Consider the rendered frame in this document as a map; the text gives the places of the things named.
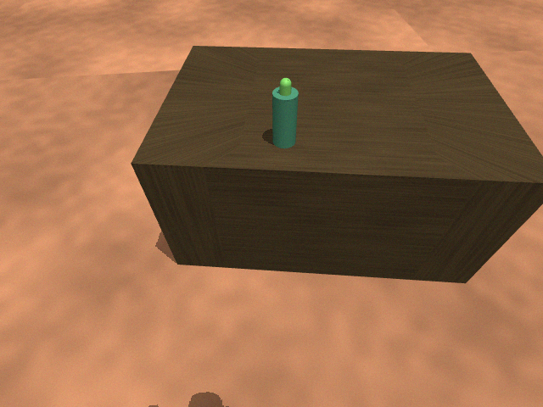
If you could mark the bottle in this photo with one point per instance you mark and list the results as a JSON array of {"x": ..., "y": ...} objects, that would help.
[{"x": 284, "y": 114}]

